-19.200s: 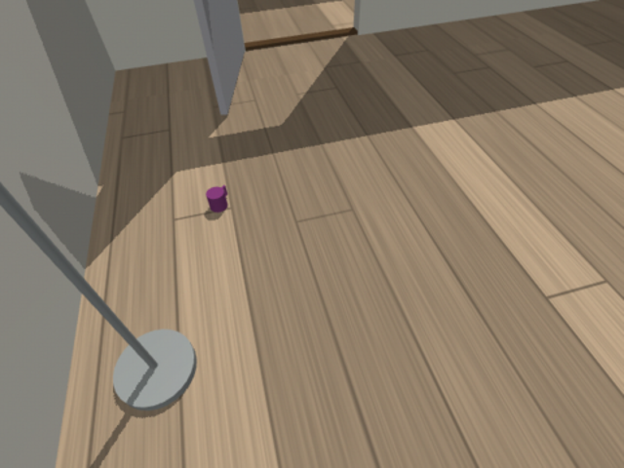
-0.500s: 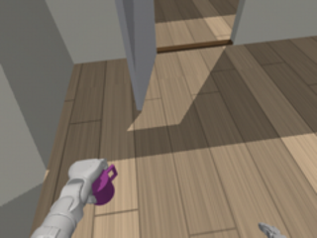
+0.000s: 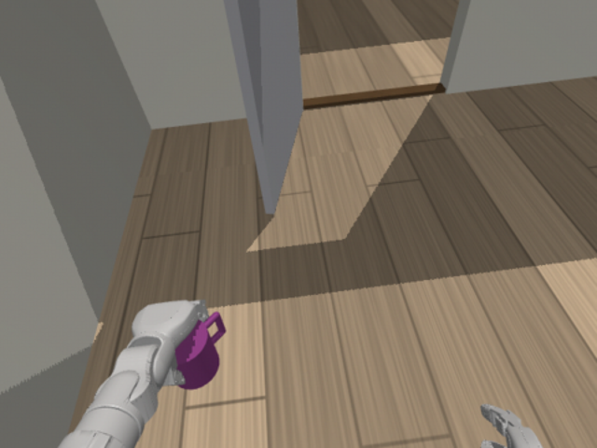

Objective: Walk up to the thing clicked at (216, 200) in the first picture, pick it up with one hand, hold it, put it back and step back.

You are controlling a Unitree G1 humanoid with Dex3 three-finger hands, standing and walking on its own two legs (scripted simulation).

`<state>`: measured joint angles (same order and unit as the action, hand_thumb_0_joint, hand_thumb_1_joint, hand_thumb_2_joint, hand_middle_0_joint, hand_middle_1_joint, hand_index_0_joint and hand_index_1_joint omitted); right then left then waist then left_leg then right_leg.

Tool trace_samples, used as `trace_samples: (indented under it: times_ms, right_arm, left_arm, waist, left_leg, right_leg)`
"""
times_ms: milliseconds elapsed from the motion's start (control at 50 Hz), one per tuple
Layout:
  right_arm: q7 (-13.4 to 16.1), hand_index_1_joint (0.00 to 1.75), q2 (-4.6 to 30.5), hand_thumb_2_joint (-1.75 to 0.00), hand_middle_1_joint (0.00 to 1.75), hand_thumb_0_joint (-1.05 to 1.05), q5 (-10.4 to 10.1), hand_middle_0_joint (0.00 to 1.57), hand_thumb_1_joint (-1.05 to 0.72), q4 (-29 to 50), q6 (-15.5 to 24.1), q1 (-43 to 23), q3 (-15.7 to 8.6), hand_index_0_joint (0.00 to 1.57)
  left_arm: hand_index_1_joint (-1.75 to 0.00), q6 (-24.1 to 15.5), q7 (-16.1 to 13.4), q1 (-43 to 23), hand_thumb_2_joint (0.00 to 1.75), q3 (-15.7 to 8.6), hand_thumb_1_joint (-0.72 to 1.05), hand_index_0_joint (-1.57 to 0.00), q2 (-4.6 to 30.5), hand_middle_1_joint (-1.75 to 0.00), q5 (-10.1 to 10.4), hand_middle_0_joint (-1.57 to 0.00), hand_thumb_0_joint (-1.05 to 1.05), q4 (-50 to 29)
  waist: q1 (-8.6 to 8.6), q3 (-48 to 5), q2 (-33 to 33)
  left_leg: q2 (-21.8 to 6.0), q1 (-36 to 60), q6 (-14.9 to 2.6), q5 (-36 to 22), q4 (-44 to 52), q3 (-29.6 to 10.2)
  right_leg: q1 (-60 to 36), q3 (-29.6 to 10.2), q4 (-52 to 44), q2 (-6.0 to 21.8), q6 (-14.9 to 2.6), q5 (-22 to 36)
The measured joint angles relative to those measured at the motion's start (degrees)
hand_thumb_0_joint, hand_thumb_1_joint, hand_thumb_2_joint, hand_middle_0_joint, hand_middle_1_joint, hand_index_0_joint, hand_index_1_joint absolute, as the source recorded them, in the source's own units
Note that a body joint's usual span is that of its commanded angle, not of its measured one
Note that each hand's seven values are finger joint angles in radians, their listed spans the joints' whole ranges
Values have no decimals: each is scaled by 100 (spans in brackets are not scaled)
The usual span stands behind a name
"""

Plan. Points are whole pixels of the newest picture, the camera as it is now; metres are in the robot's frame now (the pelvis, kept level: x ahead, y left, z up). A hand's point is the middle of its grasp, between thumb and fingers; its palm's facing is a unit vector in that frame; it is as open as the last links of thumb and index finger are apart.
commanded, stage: hold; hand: left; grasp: from above
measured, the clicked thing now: (197, 345) +0.31 +0.20 -0.11
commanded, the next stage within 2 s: crouch in 0.78 s
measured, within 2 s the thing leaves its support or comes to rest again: neither
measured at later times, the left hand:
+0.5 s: hand (172, 355) +0.27 +0.22 -0.05, palm faces -0.49 -0.05 -0.87, open 10.9 cm
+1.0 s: hand (172, 356) +0.27 +0.22 -0.05, palm faces -0.49 -0.05 -0.87, open 11.0 cm
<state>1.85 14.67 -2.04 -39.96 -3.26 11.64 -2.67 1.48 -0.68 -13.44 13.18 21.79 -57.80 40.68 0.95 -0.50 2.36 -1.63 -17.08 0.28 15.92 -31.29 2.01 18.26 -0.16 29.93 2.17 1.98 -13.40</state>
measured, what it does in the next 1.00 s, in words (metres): stands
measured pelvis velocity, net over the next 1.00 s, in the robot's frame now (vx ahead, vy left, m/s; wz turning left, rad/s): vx -0.01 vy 0.00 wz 0.00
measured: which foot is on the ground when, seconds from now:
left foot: down 0.00-1.00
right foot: down 0.00-1.00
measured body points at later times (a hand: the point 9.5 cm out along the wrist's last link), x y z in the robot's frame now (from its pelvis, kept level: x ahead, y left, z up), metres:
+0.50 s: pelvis -0.01 +0.00 +0.00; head +0.00 -0.02 +0.45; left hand +0.29 +0.22 +0.00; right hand +0.14 -0.26 -0.11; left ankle +0.00 +0.12 -0.73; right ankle +0.02 -0.14 -0.73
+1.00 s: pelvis -0.01 +0.00 +0.00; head +0.00 -0.02 +0.45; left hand +0.29 +0.22 +0.00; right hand +0.13 -0.26 -0.11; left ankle +0.00 +0.12 -0.73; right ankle +0.02 -0.14 -0.73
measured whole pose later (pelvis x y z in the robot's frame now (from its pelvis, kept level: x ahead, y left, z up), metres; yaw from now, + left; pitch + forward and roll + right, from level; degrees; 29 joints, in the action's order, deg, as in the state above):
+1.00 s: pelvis -0.01 +0.00 +0.00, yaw +0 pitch +0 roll +0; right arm 2.7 14.3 -2.3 -40.1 -3.4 10.4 -1.9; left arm 0.7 0.7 -13.6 13.5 22.1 -57.7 39.6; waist 0.4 0.7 2.3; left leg -1.4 -14.5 0.4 13.7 -28.4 1.9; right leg 15.9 -0.1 27.7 2.3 1.8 -11.7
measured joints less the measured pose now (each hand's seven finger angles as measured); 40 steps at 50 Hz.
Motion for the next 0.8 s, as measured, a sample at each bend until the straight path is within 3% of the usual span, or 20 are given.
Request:
trace_samples:
  times_ms: [500,800]
  right_arm:
    - [83,30,-21,-90,30,1,-29,20,-91,58,-5,-125,89,20]
    - [89,30,-41,-90,30,1,-30,20,-91,10,-8,-117,85,20]
  left_arm:
    - [-81,-91,304,18,83,23,-13,-47,88,-91,54,-54,-3,-269]
    - [-82,-113,218,36,84,20,-13,-45,65,-93,29,-53,-3,-202]
  waist:
    - [-61,110,3]
    - [-82,120,1]
  left_leg:
    - [21,234,7,-191,240,-7]
    - [23,258,10,-213,280,-4]
  right_leg:
    - [-213,8,-181,14,-13,153]
    - [-235,4,-220,14,-16,177]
